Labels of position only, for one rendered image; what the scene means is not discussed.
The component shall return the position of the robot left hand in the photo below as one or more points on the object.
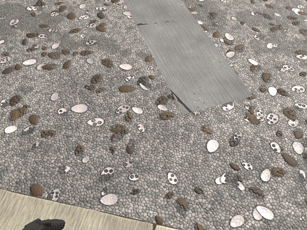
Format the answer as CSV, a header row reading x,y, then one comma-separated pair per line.
x,y
48,224

